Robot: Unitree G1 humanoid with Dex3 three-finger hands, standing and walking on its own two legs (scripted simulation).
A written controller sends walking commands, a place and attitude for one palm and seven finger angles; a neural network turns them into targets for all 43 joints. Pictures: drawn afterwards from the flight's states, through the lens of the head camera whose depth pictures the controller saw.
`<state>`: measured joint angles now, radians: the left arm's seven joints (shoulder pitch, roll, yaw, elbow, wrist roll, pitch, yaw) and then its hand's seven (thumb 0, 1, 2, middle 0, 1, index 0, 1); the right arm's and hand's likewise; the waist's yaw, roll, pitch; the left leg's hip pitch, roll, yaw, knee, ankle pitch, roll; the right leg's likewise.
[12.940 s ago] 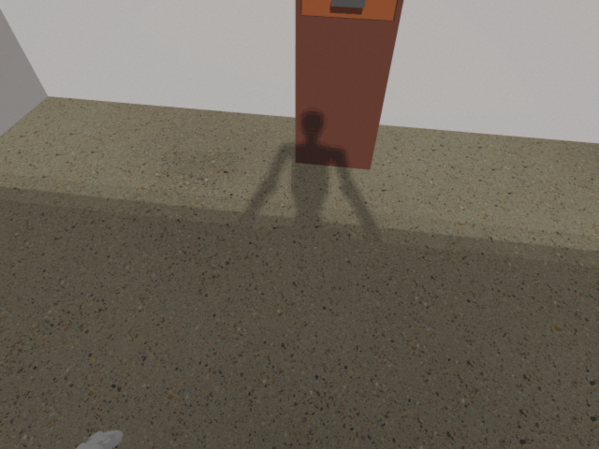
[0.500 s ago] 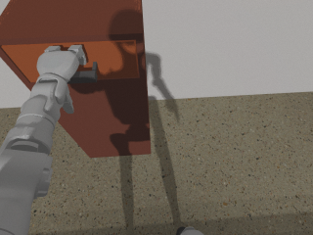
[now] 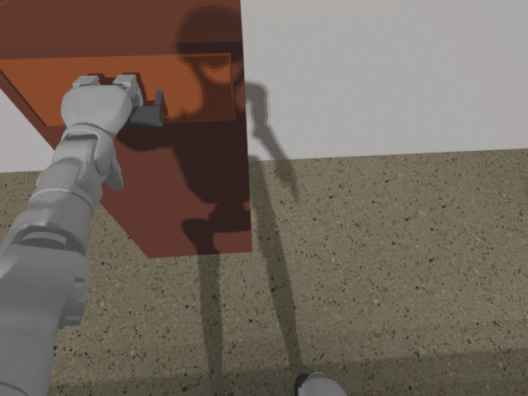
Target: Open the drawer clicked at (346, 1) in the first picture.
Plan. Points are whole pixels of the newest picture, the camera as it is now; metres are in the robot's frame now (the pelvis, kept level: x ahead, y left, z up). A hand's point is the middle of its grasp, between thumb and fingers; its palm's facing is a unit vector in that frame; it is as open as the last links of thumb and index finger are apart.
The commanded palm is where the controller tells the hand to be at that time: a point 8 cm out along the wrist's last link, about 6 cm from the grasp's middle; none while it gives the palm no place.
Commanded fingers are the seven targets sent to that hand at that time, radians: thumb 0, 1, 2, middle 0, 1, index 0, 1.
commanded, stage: lower the fingers behind the handle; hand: left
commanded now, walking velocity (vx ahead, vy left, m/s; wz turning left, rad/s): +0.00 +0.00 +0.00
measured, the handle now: (126, 107) +0.58 +0.20 +0.06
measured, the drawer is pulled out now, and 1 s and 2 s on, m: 0.00 0.00 0.01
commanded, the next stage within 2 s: close the thumb around the handle in 0.78 s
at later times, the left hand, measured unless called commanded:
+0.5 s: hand (121, 144) +0.51 +0.21 +0.04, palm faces -0.04 +0.00 -1.00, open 13.9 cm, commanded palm +0.50 +0.21 +0.09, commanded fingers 0.00 -0.50 0.30 -0.30 -1.20 -0.30 -1.20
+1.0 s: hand (122, 144) +0.51 +0.21 +0.04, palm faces -0.04 -0.01 -1.00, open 13.6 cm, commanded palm +0.49 +0.21 +0.09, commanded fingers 0.00 -0.11 0.47 -0.33 -1.24 -0.33 -1.24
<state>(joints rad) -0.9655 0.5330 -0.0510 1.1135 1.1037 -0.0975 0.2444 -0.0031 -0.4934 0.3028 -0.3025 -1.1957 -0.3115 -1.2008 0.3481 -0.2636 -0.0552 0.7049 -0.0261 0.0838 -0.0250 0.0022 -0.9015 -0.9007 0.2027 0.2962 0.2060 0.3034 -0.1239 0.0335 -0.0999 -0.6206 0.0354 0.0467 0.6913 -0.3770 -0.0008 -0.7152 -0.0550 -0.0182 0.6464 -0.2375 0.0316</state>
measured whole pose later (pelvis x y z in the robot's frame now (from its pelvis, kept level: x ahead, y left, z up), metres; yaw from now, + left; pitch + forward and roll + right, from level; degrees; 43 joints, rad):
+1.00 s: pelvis +0.00 +0.00 -0.01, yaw +0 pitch +20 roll -1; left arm -0.93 0.52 -0.03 1.11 1.10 -0.09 0.28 0.00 -0.44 0.32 -0.29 -1.19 -0.31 -1.21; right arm 0.35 -0.26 -0.05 0.72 -0.04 0.08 -0.02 0.00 -0.90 -0.90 0.20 0.30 0.21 0.30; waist -0.13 0.04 -0.11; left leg -0.69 0.04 0.04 0.75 -0.41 0.00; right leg -0.78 -0.05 -0.02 0.70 -0.26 0.03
